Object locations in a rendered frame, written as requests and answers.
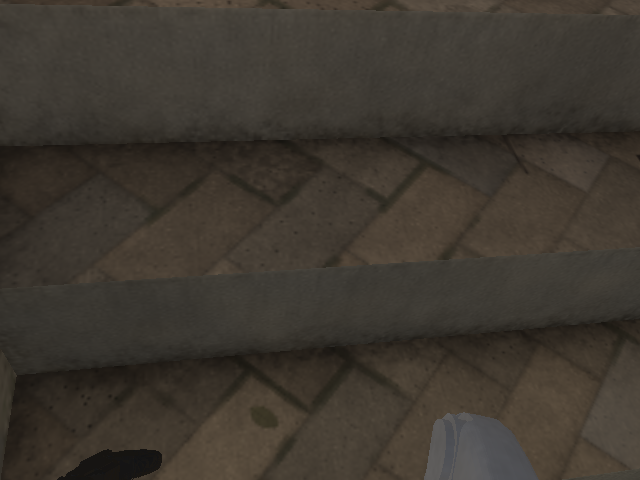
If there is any right robot thigh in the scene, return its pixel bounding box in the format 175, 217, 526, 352
426, 412, 539, 480

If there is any left robot hand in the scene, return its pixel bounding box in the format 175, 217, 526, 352
57, 449, 162, 480

